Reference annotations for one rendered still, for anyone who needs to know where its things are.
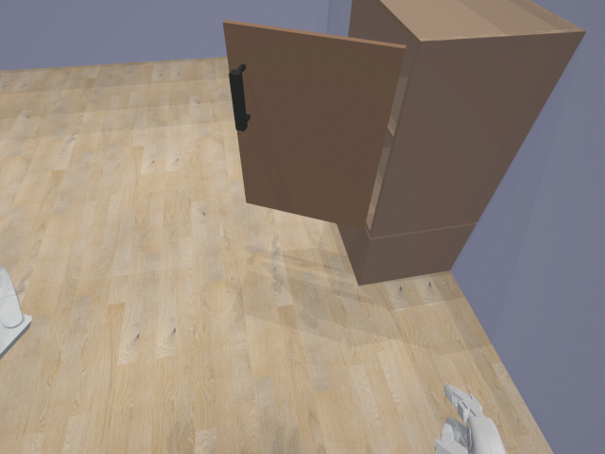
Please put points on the handle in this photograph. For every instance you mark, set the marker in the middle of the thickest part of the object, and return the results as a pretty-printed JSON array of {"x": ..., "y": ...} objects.
[{"x": 238, "y": 98}]

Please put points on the cupboard door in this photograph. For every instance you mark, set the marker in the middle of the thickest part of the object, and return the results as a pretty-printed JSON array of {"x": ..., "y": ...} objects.
[{"x": 320, "y": 107}]

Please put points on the robot left hand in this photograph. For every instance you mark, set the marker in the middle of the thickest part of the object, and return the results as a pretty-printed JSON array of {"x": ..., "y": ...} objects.
[{"x": 13, "y": 322}]

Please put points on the robot right hand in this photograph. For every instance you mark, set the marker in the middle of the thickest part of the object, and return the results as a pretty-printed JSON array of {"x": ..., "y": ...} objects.
[{"x": 479, "y": 437}]

